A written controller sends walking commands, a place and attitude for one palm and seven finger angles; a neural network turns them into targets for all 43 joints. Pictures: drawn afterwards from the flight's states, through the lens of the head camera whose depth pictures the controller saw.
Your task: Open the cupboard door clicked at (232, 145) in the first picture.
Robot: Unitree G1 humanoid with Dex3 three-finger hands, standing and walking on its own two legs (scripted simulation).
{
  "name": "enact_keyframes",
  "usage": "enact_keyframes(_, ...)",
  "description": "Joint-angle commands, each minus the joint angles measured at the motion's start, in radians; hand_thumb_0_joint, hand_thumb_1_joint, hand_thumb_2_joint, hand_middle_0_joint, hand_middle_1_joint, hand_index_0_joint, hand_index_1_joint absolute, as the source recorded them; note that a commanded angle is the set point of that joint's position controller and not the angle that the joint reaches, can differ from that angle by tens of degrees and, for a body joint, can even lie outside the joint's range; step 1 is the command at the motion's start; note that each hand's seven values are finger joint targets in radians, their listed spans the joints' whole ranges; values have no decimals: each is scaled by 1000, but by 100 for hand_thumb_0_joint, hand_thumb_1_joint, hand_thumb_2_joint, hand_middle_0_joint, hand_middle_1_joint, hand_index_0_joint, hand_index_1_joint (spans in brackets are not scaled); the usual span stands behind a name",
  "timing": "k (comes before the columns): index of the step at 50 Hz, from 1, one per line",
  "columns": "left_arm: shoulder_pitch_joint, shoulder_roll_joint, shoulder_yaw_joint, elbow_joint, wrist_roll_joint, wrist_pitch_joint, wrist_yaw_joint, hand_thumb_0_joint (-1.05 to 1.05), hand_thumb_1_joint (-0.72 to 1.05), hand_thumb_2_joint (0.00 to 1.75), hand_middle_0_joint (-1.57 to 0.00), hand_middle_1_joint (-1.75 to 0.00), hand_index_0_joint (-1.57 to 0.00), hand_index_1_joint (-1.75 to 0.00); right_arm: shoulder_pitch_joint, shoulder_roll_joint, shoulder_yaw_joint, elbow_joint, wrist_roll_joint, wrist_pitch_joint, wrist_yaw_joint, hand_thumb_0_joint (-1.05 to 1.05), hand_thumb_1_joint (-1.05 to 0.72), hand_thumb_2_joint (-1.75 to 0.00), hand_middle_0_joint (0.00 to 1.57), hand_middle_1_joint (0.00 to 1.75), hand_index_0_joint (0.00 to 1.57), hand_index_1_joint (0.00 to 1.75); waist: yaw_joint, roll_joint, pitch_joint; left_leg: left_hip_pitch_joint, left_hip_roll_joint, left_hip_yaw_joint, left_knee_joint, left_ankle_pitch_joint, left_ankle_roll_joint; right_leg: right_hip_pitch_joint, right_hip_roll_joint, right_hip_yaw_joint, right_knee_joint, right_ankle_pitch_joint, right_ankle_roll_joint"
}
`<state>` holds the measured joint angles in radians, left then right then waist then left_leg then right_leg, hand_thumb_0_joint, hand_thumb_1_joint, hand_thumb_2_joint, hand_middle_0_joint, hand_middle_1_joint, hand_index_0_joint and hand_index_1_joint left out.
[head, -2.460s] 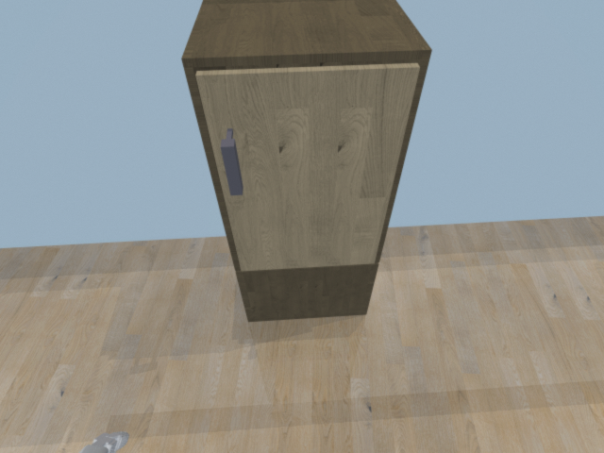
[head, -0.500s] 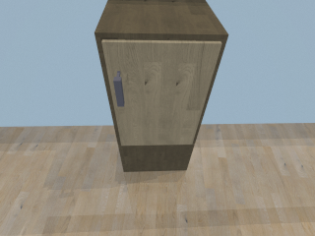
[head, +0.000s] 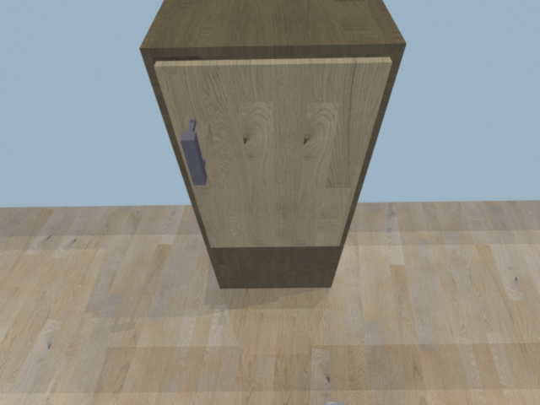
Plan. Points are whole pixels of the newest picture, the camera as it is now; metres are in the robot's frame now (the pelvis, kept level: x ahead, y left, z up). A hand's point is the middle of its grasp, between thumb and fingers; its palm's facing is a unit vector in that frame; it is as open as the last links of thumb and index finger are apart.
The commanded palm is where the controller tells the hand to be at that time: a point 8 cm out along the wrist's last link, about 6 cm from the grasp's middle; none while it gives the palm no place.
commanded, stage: come to a stop and stand still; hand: left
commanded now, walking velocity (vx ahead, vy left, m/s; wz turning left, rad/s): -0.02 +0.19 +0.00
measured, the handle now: (196, 152) +0.56 +0.19 +0.02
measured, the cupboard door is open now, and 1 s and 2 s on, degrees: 0 0 0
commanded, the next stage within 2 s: look again from close up in 1.28 s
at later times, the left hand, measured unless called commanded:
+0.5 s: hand out of the picture -0.03 +0.22 -0.17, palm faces +0.08 -0.98 -0.19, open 7.4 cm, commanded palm none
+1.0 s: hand out of the picture +0.02 +0.17 -0.16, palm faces +0.01 -0.98 -0.21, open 7.2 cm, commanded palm none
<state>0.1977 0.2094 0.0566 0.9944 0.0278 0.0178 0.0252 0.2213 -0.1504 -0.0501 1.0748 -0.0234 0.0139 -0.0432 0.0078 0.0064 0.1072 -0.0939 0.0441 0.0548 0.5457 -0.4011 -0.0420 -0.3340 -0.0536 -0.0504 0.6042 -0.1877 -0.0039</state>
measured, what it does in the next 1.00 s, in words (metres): steps on the spot: left foot, then right foot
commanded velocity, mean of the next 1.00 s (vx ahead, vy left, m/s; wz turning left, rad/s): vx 0.04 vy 0.00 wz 0.00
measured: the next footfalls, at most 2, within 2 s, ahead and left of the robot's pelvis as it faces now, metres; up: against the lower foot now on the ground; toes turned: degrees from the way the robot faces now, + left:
left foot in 0.42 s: -0.03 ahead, +0.11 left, +0.00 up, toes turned +6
right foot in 0.84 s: +0.02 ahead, -0.11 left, +0.00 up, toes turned -4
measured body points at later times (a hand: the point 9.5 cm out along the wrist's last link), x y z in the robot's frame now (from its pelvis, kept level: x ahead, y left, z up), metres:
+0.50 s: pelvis -0.05 +0.03 +0.02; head -0.05 +0.05 +0.47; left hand -0.03 +0.27 -0.15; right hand -0.03 -0.21 -0.13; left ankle -0.07 +0.12 -0.73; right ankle +0.02 -0.11 -0.69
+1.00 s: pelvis -0.01 -0.01 +0.01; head +0.00 -0.01 +0.46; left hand +0.02 +0.22 -0.14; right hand -0.07 -0.20 -0.15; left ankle -0.07 +0.12 -0.73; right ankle -0.02 -0.11 -0.73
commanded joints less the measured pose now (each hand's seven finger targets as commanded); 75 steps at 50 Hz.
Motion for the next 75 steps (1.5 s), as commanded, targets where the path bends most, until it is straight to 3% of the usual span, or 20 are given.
enact_keyframes(1, 155, 189, 27, -7, 0, -22, 11, 0, 90, 90, -20, -30, -20, -30, 97, -84, -28, -61, 21, 19, 0, 0, -90, -90, 20, 30, 20, 30, 27, -233, -175, -161, -33, -72, 411, -243, 43, 138, -349, 339, -283, 455, -186)
enact_keyframes(4, 40, 160, 26, -41, 4, -9, 22, 0, 90, 90, -20, -30, -20, -30, 55, -99, -27, -60, 9, 30, 13, 0, -90, -90, 20, 30, 20, 30, 13, -221, -31, -260, -8, -92, 560, -134, 43, 23, -289, 328, -330, 163, -194)
enact_keyframes(7, 39, 172, 36, -64, 5, -9, 26, 0, 90, 90, -20, -30, -20, -30, 52, -112, -26, -70, 6, 29, 25, 0, -90, -90, 20, 30, 20, 30, 18, -117, -104, -275, -12, -74, 508, -84, 26, 103, -279, 262, -308, 178, -183)
enact_keyframes(13, 62, 186, 43, -70, 10, -4, 21, 0, 90, 90, -20, -30, -20, -30, 39, -103, -19, -102, 3, 28, 39, 0, -90, -90, 20, 30, 20, 30, 35, -150, -133, -244, -25, -40, 306, -57, 24, 107, -263, 274, -365, -61, -169)
enact_keyframes(18, -15, 178, 43, -77, 5, 12, 12, 0, 90, 90, -20, -30, -20, -30, 243, -83, -9, -45, 8, 8, 37, 0, -90, -90, 20, 30, 20, 30, -56, -176, -140, 52, -59, 32, -53, 53, 52, -93, -179, 197, -403, -339, -70)
enact_keyframes(19, -15, 145, 33, -72, -2, 17, 8, 0, 90, 90, -20, -30, -20, -30, 285, -95, -7, -29, 6, 1, 32, 0, -90, -90, 20, 30, 20, 30, -71, -95, -129, 114, -42, -5, -149, 45, 55, -166, -128, 139, -329, -398, -31)
enact_keyframes(21, -4, 38, 11, -81, -17, 25, -2, 0, 90, 90, -20, -30, -20, -30, 201, -214, -23, -72, -13, -8, 15, 0, -90, -90, 20, 30, 20, 30, -51, 333, 32, -165, 273, -465, -494, -414, 159, -251, 69, -25, 93, -304, 37)
enact_keyframes(24, 66, 51, 23, -20, 9, 24, -21, 0, 90, 90, -20, -30, -20, -30, 52, -172, 3, -97, -8, -25, -1, 0, -90, -90, 20, 30, 20, 30, 24, 151, 50, -285, 223, -348, -481, -236, 157, -171, 42, 95, 369, -150, 21)
enact_keyframes(27, 129, 39, 13, 25, 5, 10, -30, 0, 90, 90, -20, -30, -20, -30, 103, -154, 5, -74, 6, -46, -8, 0, -90, -90, 20, 30, 20, 30, 17, 37, -4, -99, 172, -222, -422, -25, 145, -250, 40, 79, 430, -67, 39)
enact_keyframes(34, 27, 9, -11, 8, -5, 5, -24, 0, 90, 90, -20, -30, -20, -30, 282, -116, 10, 26, -6, -52, -27, 0, -90, -90, 20, 30, 20, 30, -66, 97, -13, 80, 248, -235, -319, 455, 211, -211, -7, 45, 175, -182, 47)
enact_keyframes(38, 71, -21, -20, 37, -16, -2, -16, 0, 90, 90, -20, -30, -20, -30, 245, -117, 9, 46, -6, -45, -24, 0, -90, -90, 20, 30, 20, 30, -39, 145, -47, 1, 211, -177, -228, 611, 190, -3, 17, 5, -40, -167, 33)
enact_keyframes(42, 175, 29, -17, 103, -18, -30, 5, 0, 90, 90, -20, -30, -20, -30, 236, -39, 22, 57, 18, -49, -12, 0, -90, -90, 20, 30, 20, 30, -4, -21, -112, -208, 88, -78, -116, 297, 65, 335, -103, 131, -245, 223, -9)
enact_keyframes(44, 165, 59, -21, 116, -17, -31, 8, 0, 90, 90, -20, -30, -20, -30, 224, -1, 31, 56, 16, -45, -4, 0, -90, -90, 20, 30, 20, 30, -10, -41, -54, -225, 29, -37, -145, 110, 46, 269, -174, 152, -225, 255, -59)
enact_keyframes(46, 155, 34, -25, 122, -20, -41, 10, 0, 90, 90, -20, -30, -20, -30, 225, -17, 31, 74, 10, -33, -8, 0, -90, -90, 20, 30, 20, 30, -18, -156, -74, -132, 41, -24, -140, 181, 39, 209, -121, 146, -251, 249, -63)
enact_keyframes(52, 141, 19, -32, 120, -24, -40, 18, 0, 90, 90, -20, -30, -20, -30, 206, -32, 30, 89, 13, -39, -14, 0, -90, -90, 20, 30, 20, 30, -13, 2, -79, -54, 80, -45, -163, 436, 44, 229, -69, 83, -197, 425, -33)
enact_keyframes(68, 139, 32, -33, 126, -19, -38, 12, 0, 90, 90, -20, -30, -20, -30, 125, -67, 34, 60, 11, -26, -12, 0, -90, -90, 20, 30, 20, 30, -12, 13, -41, -26, 74, -45, -201, 308, 43, 185, -62, 96, -288, 242, -27)
enact_keyframes(69, 243, 65, -27, 161, -8, -67, 58, 0, 90, 90, -20, -30, -20, -30, 12, -100, 29, -10, 20, -42, 6, 0, -90, -90, 20, 30, 20, 30, 41, -45, -13, -177, 57, 27, 57, 231, 15, 208, -136, 172, -226, 781, 42)
enact_keyframes(70, 241, 105, -19, 120, -7, -78, 51, 0, 90, 90, -20, -30, -20, -30, 64, -44, 32, -56, 22, -29, 8, 0, -90, -90, 20, 30, 20, 30, -5, -62, -109, -204, 27, -39, 93, -15, 39, 274, -203, 224, -222, 765, -12)
enact_keyframes(72, 160, 87, -32, 96, -5, -75, 33, 0, 90, 90, -20, -30, -20, -30, 101, -27, 32, -51, 22, -20, 16, 0, -90, -90, 20, 30, 20, 30, -34, -17, -114, -134, 32, -7, 37, -13, 38, 171, -175, 164, -268, 383, -105)
enact_keyframes(75, 115, 30, -38, 73, -15, -57, 20, 0, 90, 90, -20, -30, -20, -30, 178, -63, 35, -40, 5, -32, 20, 0, -90, -90, 20, 30, 20, 30, -53, 18, -95, -74, 52, -64, -99, 137, 62, 51, -60, 108, -229, -100, -67)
